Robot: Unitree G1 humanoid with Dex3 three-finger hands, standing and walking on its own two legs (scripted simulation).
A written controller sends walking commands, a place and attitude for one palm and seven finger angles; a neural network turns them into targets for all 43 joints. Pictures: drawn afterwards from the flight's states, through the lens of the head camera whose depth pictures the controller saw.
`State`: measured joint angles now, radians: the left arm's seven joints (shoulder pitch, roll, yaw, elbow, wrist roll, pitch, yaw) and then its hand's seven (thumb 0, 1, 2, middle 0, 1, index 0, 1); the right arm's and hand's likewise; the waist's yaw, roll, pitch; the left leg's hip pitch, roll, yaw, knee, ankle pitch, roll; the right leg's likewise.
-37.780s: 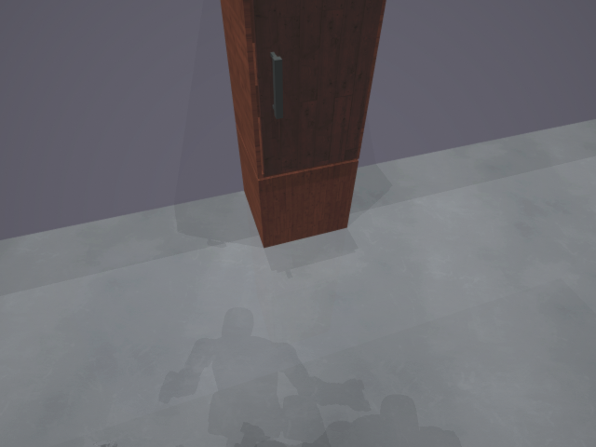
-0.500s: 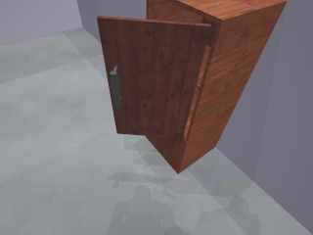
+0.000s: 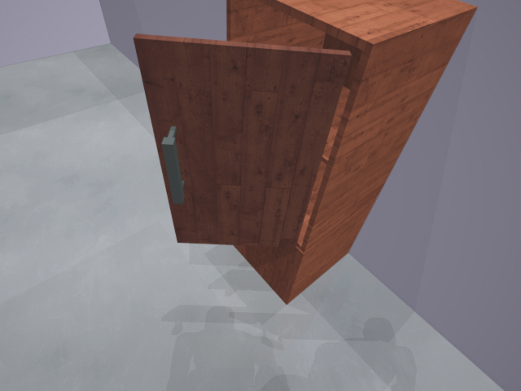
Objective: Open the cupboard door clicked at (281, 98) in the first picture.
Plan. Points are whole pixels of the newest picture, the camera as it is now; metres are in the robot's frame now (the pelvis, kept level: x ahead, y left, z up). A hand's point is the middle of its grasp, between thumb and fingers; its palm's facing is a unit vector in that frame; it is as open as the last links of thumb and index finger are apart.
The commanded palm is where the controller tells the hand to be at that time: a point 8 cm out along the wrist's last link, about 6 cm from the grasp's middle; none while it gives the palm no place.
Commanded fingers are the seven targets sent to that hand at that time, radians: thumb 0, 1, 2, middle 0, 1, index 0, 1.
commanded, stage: come to a stop and stand still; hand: left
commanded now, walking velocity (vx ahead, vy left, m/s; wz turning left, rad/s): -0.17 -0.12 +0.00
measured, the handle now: (175, 166) +0.54 +0.22 +0.00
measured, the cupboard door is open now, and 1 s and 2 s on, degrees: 50 50 50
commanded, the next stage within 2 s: look again from close up in 0.96 s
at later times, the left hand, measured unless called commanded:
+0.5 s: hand out of the picture +0.13 +0.17 -0.18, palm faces +0.07 -0.98 -0.19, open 7.2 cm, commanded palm none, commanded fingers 0.00 0.90 0.90 -0.20 -0.30 -0.20 -0.30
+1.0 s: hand out of the picture +0.06 +0.24 -0.16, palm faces +0.04 -0.96 -0.27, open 7.4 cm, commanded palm none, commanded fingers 0.00 0.90 0.90 -0.20 -0.30 -0.20 -0.30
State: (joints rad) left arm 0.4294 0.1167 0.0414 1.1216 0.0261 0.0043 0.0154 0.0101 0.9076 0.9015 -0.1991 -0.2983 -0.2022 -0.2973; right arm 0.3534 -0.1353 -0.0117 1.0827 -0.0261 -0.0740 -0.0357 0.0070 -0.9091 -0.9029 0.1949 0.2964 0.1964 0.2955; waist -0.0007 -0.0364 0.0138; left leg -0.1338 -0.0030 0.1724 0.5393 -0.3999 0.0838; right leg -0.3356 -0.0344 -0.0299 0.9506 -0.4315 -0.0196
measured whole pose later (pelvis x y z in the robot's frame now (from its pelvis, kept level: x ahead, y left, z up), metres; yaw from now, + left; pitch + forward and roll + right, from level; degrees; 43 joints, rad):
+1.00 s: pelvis +0.05 +0.03 +0.00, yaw +0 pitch -2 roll +0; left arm 0.35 0.23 0.01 0.94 0.02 0.02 0.01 0.01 0.91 0.90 -0.20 -0.30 -0.20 -0.30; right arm 0.21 -0.21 -0.01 0.89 -0.03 0.00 -0.01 0.01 -0.90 -0.90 0.20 0.30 0.20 0.30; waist 0.03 0.01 0.02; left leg -0.23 -0.01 0.09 0.59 -0.34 0.05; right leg -0.34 -0.07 -0.03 0.57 -0.20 0.03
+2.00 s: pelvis +0.04 +0.00 +0.00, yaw +0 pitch -2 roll +1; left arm 0.19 0.22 0.00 1.01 0.01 0.04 0.03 0.01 0.91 0.90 -0.20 -0.30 -0.20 -0.30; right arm 0.15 -0.21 -0.02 1.02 -0.01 0.02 -0.01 0.01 -0.91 -0.90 0.20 0.30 0.20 0.30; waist 0.01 -0.01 0.07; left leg -0.20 0.02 0.07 0.53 -0.29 -0.01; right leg -0.32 -0.03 -0.05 0.52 -0.17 -0.01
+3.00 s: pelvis +0.05 -0.02 +0.01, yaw +0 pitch -1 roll +1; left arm 0.28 0.14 0.01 1.12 0.01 -0.01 0.02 0.01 0.92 0.90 -0.20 -0.30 -0.20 -0.30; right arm 0.33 -0.13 0.01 1.09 -0.02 -0.02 -0.02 0.01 -0.91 -0.90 0.20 0.30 0.20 0.30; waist 0.01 0.01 0.03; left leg -0.17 0.02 0.04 0.43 -0.25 -0.03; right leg -0.30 -0.01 -0.05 0.47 -0.16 -0.04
